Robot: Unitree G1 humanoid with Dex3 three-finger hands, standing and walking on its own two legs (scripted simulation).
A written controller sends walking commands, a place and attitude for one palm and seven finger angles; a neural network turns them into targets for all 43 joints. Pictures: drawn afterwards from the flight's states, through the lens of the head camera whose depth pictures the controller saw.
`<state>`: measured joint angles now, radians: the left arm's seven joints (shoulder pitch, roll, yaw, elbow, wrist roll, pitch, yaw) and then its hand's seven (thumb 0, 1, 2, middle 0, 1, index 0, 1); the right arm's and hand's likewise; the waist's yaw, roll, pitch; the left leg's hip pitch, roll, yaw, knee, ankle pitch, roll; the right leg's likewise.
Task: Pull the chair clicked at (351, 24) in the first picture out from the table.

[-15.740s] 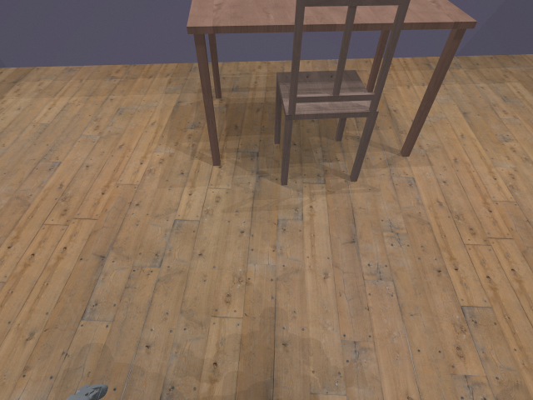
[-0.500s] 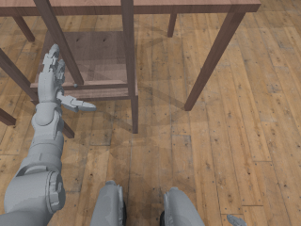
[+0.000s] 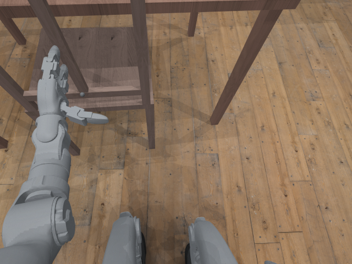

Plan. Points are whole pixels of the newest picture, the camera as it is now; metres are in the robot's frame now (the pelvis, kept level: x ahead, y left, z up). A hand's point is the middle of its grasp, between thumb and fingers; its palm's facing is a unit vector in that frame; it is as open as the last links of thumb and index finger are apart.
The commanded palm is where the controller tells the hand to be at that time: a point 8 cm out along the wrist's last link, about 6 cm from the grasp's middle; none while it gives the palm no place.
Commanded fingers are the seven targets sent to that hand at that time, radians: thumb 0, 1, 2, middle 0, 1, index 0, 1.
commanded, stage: push the fingers through the gap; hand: left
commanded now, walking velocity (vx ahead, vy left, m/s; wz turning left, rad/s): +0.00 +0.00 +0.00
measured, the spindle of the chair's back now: (60, 45) +0.60 +0.24 +0.06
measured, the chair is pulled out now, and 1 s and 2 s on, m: -0.09 -0.09 -0.09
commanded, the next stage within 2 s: hook a spindle and tug to test in 0.04 s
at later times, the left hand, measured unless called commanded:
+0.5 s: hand (84, 96) +0.47 +0.18 +0.04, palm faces +0.10 -0.99 -0.05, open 15.4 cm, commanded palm +0.45 +0.22 +0.04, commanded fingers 0.00 -0.28 0.40 -0.39 -1.12 -0.39 -1.12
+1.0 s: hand (86, 94) +0.48 +0.17 +0.04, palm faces +0.10 -0.99 -0.05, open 5.7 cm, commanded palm +0.45 +0.22 +0.04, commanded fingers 0.00 0.90 0.90 -0.50 -1.45 -0.50 -1.45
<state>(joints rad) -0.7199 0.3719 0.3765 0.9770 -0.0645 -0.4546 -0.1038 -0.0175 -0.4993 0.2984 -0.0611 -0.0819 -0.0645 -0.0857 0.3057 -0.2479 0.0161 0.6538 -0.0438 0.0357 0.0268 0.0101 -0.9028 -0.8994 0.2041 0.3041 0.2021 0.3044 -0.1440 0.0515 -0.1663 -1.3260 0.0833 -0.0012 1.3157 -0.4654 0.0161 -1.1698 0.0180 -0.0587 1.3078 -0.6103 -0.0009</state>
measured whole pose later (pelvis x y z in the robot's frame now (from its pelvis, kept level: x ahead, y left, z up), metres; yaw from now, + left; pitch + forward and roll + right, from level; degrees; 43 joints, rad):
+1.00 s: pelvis +0.00 -0.01 +0.00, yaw +1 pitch +26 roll -3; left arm -0.70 0.36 0.37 0.98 -0.08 -0.48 -0.11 0.00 0.58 0.76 -0.50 -1.44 -0.50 -1.44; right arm 0.29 -0.25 0.01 0.65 -0.04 0.03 0.02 0.01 -0.90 -0.90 0.20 0.30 0.20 0.30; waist -0.14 0.05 -0.17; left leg -1.31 0.08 -0.01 1.32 -0.47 0.00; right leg -1.16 0.02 -0.06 1.33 -0.63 -0.02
